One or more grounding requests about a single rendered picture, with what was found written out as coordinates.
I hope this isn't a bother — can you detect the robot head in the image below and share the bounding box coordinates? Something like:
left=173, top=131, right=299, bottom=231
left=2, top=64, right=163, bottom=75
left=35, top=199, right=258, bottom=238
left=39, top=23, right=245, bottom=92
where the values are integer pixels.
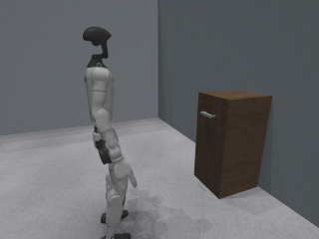
left=83, top=26, right=112, bottom=69

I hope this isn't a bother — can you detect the robot right hand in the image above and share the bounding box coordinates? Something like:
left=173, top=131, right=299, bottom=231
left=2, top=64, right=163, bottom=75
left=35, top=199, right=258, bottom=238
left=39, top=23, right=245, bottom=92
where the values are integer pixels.
left=113, top=159, right=138, bottom=194

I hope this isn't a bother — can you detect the cabinet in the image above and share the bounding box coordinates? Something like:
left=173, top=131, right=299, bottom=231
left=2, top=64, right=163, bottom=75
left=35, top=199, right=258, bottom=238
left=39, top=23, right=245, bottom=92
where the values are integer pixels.
left=193, top=90, right=272, bottom=199

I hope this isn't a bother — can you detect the robot left hand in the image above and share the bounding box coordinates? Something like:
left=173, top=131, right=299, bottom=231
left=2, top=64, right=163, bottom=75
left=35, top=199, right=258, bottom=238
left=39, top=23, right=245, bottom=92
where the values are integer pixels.
left=112, top=126, right=119, bottom=142

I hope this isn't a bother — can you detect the robot left shin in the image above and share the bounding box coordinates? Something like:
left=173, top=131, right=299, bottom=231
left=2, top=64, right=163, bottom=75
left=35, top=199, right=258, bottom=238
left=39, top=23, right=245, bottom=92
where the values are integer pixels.
left=106, top=182, right=115, bottom=199

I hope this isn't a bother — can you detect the handle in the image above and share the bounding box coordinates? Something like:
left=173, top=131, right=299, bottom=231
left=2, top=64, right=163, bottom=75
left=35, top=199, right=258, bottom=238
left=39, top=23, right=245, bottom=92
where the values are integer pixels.
left=200, top=112, right=216, bottom=119

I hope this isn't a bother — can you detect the robot right forearm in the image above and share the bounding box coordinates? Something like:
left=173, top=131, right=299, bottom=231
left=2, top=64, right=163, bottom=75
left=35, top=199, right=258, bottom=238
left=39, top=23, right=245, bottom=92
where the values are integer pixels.
left=95, top=110, right=124, bottom=163

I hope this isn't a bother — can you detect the robot right upper arm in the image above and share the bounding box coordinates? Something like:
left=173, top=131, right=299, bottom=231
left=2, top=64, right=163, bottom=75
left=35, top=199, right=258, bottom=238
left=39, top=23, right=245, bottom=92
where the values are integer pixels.
left=91, top=68, right=110, bottom=121

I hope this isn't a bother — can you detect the drawer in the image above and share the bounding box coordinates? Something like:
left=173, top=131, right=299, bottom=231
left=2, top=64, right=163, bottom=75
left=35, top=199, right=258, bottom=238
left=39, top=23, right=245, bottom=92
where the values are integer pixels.
left=198, top=100, right=226, bottom=130

